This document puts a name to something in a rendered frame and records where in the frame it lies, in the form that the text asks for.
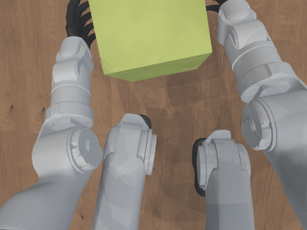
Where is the right robot upper arm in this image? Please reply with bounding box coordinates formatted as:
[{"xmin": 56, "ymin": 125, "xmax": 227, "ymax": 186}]
[{"xmin": 241, "ymin": 90, "xmax": 307, "ymax": 230}]

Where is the robot right shin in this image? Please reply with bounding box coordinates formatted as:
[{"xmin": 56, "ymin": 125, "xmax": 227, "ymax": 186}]
[{"xmin": 200, "ymin": 129, "xmax": 251, "ymax": 191}]

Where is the left robot forearm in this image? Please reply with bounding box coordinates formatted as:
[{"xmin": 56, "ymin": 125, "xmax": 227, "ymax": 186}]
[{"xmin": 32, "ymin": 36, "xmax": 94, "ymax": 159}]

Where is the left robot upper arm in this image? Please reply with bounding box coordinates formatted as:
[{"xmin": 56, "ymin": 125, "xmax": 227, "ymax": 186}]
[{"xmin": 0, "ymin": 126, "xmax": 104, "ymax": 230}]

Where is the left robot foot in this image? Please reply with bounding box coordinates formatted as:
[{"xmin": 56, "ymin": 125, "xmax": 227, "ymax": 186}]
[{"xmin": 139, "ymin": 114, "xmax": 152, "ymax": 129}]

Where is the right robot forearm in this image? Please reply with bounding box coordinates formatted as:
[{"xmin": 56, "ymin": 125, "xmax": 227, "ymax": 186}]
[{"xmin": 218, "ymin": 0, "xmax": 307, "ymax": 103}]

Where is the robot right hand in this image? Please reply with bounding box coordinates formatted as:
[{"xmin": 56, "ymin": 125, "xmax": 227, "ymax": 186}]
[{"xmin": 205, "ymin": 0, "xmax": 227, "ymax": 13}]

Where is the robot left hand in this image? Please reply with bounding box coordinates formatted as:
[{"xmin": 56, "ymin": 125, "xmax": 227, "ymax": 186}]
[{"xmin": 65, "ymin": 0, "xmax": 96, "ymax": 49}]

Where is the carton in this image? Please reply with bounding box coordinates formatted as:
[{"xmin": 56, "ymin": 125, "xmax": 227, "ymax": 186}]
[{"xmin": 88, "ymin": 0, "xmax": 212, "ymax": 82}]

